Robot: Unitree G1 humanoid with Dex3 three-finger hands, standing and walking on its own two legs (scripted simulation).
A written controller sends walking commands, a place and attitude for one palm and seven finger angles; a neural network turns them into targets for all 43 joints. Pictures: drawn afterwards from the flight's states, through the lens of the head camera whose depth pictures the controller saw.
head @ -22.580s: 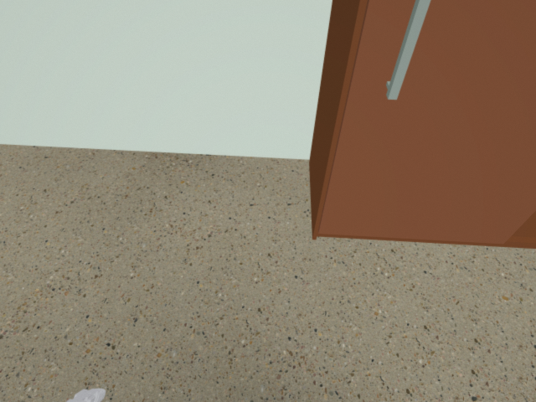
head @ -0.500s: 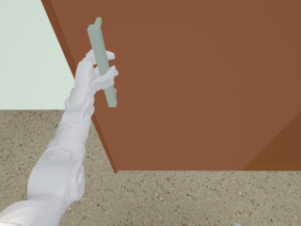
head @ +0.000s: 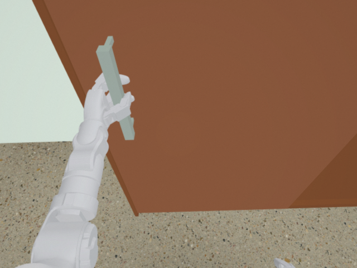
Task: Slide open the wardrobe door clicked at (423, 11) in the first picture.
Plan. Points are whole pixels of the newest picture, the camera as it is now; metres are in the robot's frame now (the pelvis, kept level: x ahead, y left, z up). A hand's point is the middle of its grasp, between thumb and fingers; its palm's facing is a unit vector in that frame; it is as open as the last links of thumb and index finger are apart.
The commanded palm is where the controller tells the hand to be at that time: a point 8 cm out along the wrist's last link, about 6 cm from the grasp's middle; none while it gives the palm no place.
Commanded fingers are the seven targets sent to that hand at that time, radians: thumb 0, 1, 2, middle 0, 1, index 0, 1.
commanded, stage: tug the door sideways, standing still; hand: left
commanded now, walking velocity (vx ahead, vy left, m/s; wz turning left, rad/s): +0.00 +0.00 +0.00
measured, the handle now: (121, 94) +0.49 +0.14 +0.14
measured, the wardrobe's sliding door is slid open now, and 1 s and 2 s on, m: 0.00 0.00 0.04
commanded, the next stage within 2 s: step sideways, sliding the door along in 0.94 s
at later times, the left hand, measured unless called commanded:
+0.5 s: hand (126, 105) +0.43 +0.11 +0.16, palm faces +0.05 -1.00 -0.01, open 6.0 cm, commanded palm +0.41 +0.11 +0.15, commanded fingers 0.00 0.90 0.90 -0.45 -1.40 -0.45 -1.40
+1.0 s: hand (127, 106) +0.43 +0.11 +0.15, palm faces +0.06 -1.00 -0.04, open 6.1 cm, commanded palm +0.41 +0.11 +0.15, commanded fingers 0.00 0.90 0.90 -0.45 -1.40 -0.45 -1.40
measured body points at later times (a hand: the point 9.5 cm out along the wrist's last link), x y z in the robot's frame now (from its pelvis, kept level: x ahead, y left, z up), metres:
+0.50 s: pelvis -0.01 +0.01 +0.00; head +0.02 +0.00 +0.44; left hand +0.42 +0.16 +0.16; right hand +0.13 -0.22 -0.13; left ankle -0.05 +0.13 -0.74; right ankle +0.01 -0.12 -0.74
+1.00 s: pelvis -0.02 +0.01 -0.01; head +0.01 +0.00 +0.44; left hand +0.42 +0.16 +0.16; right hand +0.08 -0.23 -0.14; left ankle -0.05 +0.13 -0.74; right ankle +0.01 -0.12 -0.74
